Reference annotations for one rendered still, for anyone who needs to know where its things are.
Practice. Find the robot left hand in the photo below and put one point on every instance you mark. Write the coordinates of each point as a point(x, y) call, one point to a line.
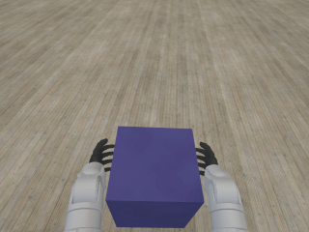
point(98, 154)

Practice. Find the robot left forearm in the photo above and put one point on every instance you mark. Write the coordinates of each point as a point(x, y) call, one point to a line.
point(86, 199)

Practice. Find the carton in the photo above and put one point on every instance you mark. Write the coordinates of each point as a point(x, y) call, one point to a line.
point(154, 179)

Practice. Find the robot right forearm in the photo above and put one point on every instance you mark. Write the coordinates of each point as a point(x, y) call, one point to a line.
point(226, 209)

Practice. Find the robot right hand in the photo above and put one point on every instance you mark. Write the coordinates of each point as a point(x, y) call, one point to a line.
point(208, 158)

